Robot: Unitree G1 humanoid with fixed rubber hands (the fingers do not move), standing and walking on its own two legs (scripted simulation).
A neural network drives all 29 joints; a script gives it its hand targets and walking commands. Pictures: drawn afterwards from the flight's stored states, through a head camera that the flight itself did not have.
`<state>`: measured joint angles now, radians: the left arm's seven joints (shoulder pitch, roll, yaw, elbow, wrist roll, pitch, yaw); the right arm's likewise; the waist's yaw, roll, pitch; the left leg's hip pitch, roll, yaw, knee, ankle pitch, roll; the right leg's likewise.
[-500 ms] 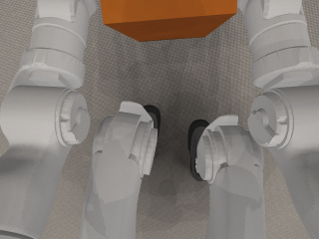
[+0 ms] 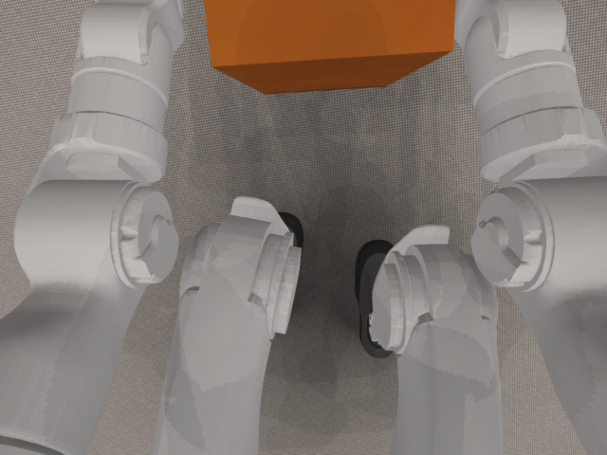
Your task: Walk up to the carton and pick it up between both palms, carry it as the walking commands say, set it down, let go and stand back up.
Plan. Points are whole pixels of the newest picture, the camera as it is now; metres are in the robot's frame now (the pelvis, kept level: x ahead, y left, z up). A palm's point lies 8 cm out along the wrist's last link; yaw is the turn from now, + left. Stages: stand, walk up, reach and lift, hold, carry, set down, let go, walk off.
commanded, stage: set down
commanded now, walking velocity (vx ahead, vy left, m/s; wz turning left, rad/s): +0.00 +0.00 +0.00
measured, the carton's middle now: out of the picture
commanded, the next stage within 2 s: none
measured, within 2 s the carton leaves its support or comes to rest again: neither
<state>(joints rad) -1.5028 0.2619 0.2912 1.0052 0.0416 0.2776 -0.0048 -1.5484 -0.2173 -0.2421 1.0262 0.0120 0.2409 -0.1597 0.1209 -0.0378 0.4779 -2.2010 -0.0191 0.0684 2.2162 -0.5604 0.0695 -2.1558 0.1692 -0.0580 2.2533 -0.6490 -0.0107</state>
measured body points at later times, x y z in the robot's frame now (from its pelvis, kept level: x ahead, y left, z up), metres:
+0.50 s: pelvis +0.00 +0.00 +0.00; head +0.37 +0.04 +0.24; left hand +0.54 +0.22 -0.17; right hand +0.58 -0.06 -0.17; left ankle +0.12 +0.09 -0.33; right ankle +0.10 -0.09 -0.33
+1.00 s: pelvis -0.01 +0.01 +0.02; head +0.37 +0.04 +0.24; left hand +0.55 +0.26 -0.16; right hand +0.59 -0.08 -0.16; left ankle +0.12 +0.09 -0.33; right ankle +0.10 -0.09 -0.33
